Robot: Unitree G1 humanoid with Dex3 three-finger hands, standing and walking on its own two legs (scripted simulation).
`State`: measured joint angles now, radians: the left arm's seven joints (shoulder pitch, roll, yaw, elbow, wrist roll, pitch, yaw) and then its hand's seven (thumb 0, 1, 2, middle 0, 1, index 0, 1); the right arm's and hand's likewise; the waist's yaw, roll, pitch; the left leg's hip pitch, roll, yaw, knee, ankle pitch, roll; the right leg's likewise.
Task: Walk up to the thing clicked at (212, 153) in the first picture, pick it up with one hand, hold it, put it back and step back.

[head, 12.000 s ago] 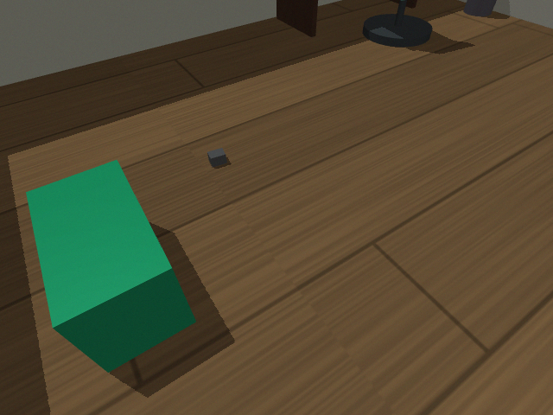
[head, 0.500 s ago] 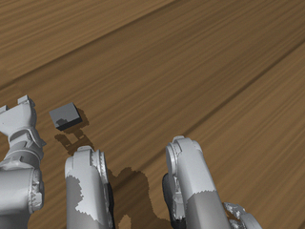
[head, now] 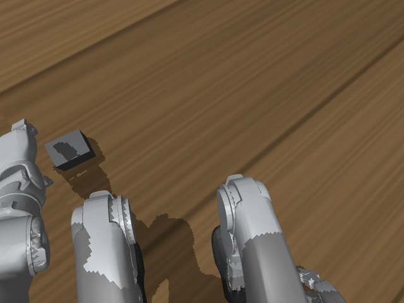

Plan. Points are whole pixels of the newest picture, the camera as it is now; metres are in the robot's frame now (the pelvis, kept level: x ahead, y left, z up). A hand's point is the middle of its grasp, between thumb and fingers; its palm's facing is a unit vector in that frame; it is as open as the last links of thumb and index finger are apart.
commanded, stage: rise first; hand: left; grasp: from above
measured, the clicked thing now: (71, 150) +0.46 +0.29 -0.30
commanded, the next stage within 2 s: approach in 1.92 s
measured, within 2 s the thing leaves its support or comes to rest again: neither
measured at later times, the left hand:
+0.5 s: hand (38, 159) +0.41 +0.32 -0.19, palm faces -0.34 -0.24 -0.91, open 12.6 cm
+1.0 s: hand (36, 161) +0.41 +0.32 -0.19, palm faces -0.36 -0.24 -0.90, open 12.7 cm
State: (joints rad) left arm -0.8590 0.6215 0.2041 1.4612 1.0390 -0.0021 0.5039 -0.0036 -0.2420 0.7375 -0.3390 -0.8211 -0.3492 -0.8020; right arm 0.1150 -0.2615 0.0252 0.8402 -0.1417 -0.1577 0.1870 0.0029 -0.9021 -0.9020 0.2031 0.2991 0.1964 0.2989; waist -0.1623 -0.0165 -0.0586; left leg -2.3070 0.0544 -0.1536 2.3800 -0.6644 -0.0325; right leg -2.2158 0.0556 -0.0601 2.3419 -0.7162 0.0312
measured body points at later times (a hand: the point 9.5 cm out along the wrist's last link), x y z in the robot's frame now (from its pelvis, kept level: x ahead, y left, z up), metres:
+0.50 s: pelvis +0.00 +0.00 -0.01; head +0.23 +0.06 +0.37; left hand +0.42 +0.33 -0.14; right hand +0.06 -0.26 -0.13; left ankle +0.08 +0.14 -0.30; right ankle +0.09 -0.12 -0.30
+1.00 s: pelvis +0.00 +0.00 -0.01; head +0.22 +0.06 +0.37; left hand +0.42 +0.33 -0.13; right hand +0.06 -0.26 -0.12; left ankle +0.08 +0.14 -0.30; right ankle +0.09 -0.12 -0.30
